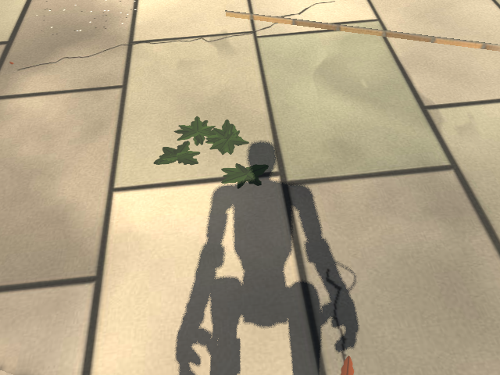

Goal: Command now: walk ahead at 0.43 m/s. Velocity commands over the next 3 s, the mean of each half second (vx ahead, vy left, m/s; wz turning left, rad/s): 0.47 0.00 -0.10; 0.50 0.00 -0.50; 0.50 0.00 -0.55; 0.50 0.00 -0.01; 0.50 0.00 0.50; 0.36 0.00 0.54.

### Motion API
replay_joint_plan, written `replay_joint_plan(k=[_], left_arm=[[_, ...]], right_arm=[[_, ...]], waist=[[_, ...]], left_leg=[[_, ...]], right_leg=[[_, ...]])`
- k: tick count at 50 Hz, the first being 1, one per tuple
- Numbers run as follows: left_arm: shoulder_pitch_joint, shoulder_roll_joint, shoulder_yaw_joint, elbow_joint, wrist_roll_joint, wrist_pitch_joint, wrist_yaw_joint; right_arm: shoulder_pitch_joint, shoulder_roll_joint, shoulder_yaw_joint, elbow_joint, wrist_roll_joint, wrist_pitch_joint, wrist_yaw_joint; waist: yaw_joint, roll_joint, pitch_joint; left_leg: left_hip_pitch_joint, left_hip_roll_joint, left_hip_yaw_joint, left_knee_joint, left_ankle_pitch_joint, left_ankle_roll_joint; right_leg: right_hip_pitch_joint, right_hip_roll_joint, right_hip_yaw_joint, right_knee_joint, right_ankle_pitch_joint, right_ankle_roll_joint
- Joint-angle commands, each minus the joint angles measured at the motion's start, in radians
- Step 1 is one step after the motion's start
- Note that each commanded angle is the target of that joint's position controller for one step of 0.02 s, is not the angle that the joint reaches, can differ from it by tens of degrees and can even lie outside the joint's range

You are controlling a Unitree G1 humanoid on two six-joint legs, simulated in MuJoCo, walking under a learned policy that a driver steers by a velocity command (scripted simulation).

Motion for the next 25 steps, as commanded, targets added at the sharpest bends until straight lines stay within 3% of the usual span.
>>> replay_joint_plan(k=[1,6,8,11,13,14,15,16,17,18,19,20,21,23,25], left_arm=[[0.119,0.081,0.000,0.010,-0.003,-0.018,0.006],[0.129,0.084,-0.015,0.012,-0.003,-0.025,0.015],[0.141,0.107,-0.012,0.022,-0.001,-0.029,0.018],[0.088,0.141,-0.001,0.012,-0.001,-0.038,0.024],[0.030,0.164,0.011,0.004,-0.002,-0.029,0.025],[0.020,0.136,0.007,-0.016,-0.004,-0.029,0.016],[0.198,-0.003,-0.015,-0.022,-0.043,-0.014,-0.005],[0.065,0.115,0.007,-0.036,-0.017,-0.013,0.003],[-0.033,0.126,0.016,-0.078,-0.012,-0.015,0.001],[-0.068,0.112,0.019,-0.080,-0.005,-0.012,-0.002],[-0.077,0.100,0.024,-0.078,0.009,0.002,-0.006],[-0.062,0.074,0.022,-0.079,0.019,0.019,-0.014],[-0.062,0.054,0.022,-0.084,0.021,0.033,-0.020],[-0.121,0.055,0.028,-0.114,0.024,0.052,-0.033],[-0.213,0.064,0.032,-0.157,0.017,0.054,-0.045]], right_arm=[[-0.047,-0.028,-0.006,-0.058,0.004,0.006,0.006],[-0.305,0.002,0.016,-0.158,0.020,0.011,0.009],[-0.330,-0.011,0.017,-0.175,0.024,0.012,0.007],[-0.145,-0.076,-0.011,-0.124,0.021,0.002,-0.008],[0.092,-0.114,-0.036,-0.043,0.013,-0.014,-0.023],[0.219,-0.171,-0.055,-0.012,-0.012,-0.021,-0.032],[0.244,-0.230,-0.075,-0.012,-0.016,-0.018,-0.028],[0.136,-0.157,-0.060,-0.036,0.015,-0.013,-0.016],[0.002,-0.122,-0.046,-0.063,0.021,-0.023,-0.012],[-0.041,-0.078,-0.035,-0.064,0.012,-0.037,-0.010],[-0.023,-0.050,-0.024,-0.048,0.012,-0.050,-0.015],[-0.012,-0.026,-0.014,-0.032,0.018,-0.059,-0.024],[0.010,-0.029,-0.010,-0.024,0.020,-0.069,-0.028],[0.044,-0.071,-0.017,-0.018,0.021,-0.085,-0.035],[0.055,-0.068,-0.011,-0.018,0.022,-0.094,-0.039]], waist=[[-0.006,-0.106,0.114],[0.028,-0.124,0.168],[0.029,-0.144,0.159],[-0.067,-0.146,0.051],[-0.181,-0.129,-0.050],[-0.222,-0.060,-0.119],[-0.131,0.222,-0.273],[-0.122,0.001,-0.187],[-0.075,-0.006,-0.028],[-0.045,-0.067,0.036],[-0.022,-0.072,0.069],[0.005,-0.047,0.078],[0.016,-0.033,0.079],[0.023,-0.016,0.093],[0.025,-0.004,0.105]], left_leg=[[-0.244,0.015,0.025,-0.017,0.059,-0.015],[-0.142,-0.041,0.111,-0.359,0.164,-0.017],[-0.037,-0.070,0.139,-0.450,0.173,0.003],[0.168,-0.117,0.118,-0.456,0.145,0.071],[0.384,-0.099,0.062,-0.591,0.200,0.114],[0.571,0.046,-0.084,-0.621,0.080,0.155],[0.881,0.357,-0.621,-0.672,-0.041,0.356],[0.746,0.322,-0.661,-0.802,-0.222,0.292],[0.566,0.298,-0.511,-0.856,-0.182,0.241],[0.447,0.268,-0.425,-0.884,-0.055,0.210],[0.380,0.238,-0.332,-0.891,0.053,0.180],[0.325,0.206,-0.250,-0.910,0.106,0.147],[0.310,0.197,-0.205,-0.923,0.144,0.135],[0.310,0.183,-0.118,-0.942,0.223,0.126],[0.316,0.146,-0.026,-0.940,0.285,0.099]], right_leg=[[0.088,-0.245,0.188,-0.141,0.490,-0.054],[0.004,-0.200,0.105,-0.165,0.654,-0.043],[0.004,-0.216,0.095,-0.158,0.741,-0.046],[0.068,-0.244,0.063,0.054,1.078,-0.032],[0.063,-0.231,0.062,0.379,0.996,-0.027],[-0.098,-0.180,0.041,0.665,0.702,-0.030],[-0.494,0.005,0.030,1.105,-0.180,0.010],[-0.581,-0.033,0.139,1.113,-0.147,-0.023],[-0.588,-0.089,0.148,1.025,-0.037,-0.027],[-0.541,-0.118,0.148,0.964,0.002,-0.029],[-0.504,-0.135,0.150,0.920,0.006,-0.024],[-0.458,-0.144,0.144,0.868,0.012,-0.010],[-0.441,-0.143,0.136,0.833,0.016,-0.001],[-0.480,-0.144,0.106,0.783,0.086,0.011],[-0.531,-0.149,0.082,0.686,0.226,0.013]])
Next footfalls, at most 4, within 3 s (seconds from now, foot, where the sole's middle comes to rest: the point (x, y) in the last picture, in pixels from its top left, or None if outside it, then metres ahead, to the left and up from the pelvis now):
0.26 left None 0.30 0.07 -0.78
0.78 right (311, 361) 0.57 -0.09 -0.82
1.22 left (287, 250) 0.94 -0.04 -0.82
1.72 right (384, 239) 0.98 -0.36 -0.82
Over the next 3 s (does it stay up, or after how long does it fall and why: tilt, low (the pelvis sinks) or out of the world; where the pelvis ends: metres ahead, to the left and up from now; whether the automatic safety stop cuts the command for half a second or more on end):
stays up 1.48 -0.52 -0.04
